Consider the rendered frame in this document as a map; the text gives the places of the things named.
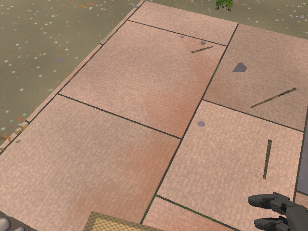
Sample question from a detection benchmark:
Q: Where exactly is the robot right hand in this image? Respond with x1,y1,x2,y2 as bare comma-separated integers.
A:
247,192,308,231

